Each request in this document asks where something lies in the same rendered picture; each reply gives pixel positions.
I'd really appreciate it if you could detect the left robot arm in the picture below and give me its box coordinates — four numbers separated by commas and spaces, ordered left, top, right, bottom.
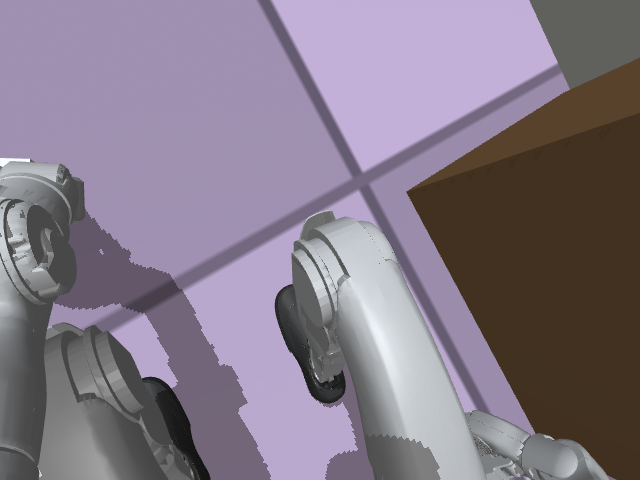
0, 161, 85, 480

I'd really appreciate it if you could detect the left robot foot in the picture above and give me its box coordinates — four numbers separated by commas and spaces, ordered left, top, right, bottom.
142, 377, 210, 480

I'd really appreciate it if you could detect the right robot arm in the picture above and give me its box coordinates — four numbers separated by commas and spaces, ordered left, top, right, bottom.
521, 433, 609, 480

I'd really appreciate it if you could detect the right robot hand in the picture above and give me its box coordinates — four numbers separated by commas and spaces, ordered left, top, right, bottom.
464, 410, 532, 480

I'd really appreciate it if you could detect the carton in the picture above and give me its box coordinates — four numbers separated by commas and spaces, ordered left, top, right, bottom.
0, 158, 34, 167

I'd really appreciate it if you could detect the right robot foot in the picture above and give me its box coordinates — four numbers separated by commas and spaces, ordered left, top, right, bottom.
275, 284, 346, 403

